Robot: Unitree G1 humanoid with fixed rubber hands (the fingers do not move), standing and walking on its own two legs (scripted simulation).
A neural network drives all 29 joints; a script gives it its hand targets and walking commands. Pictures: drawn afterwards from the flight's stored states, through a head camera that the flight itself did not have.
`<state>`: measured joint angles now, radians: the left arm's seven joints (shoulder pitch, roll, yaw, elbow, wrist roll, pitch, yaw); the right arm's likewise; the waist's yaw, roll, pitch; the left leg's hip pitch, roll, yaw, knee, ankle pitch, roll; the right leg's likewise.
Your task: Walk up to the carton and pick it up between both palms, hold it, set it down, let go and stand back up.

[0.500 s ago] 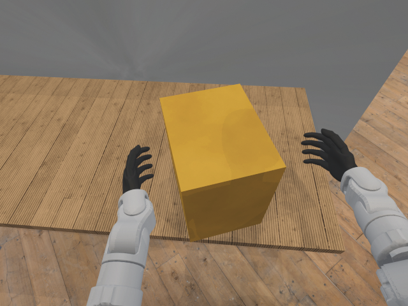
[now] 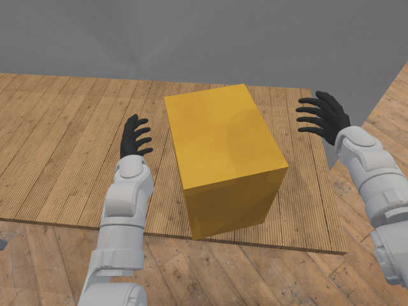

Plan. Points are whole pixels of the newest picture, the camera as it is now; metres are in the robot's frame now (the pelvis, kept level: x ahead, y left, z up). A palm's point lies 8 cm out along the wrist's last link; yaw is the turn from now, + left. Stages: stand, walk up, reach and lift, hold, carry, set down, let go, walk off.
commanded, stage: reach and lift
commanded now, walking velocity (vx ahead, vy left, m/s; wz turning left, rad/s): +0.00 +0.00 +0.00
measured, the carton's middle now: (217, 165) +0.44 +0.06 -0.05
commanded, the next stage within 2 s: none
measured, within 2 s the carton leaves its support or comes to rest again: neither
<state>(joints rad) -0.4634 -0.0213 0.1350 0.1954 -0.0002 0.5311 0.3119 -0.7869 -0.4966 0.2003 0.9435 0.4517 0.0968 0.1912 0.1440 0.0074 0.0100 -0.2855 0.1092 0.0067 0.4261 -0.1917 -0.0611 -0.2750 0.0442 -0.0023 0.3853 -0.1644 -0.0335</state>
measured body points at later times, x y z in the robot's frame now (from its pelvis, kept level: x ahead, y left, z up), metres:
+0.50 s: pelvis +0.01 +0.00 +0.00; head +0.06 +0.00 +0.45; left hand +0.38 +0.23 +0.11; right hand +0.50 -0.13 +0.14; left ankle +0.01 +0.17 -0.74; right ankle +0.02 -0.11 -0.74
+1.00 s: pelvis +0.01 +0.00 +0.00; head +0.09 -0.01 +0.44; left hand +0.38 +0.22 +0.03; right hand +0.49 -0.12 +0.05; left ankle +0.01 +0.17 -0.74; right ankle +0.02 -0.11 -0.74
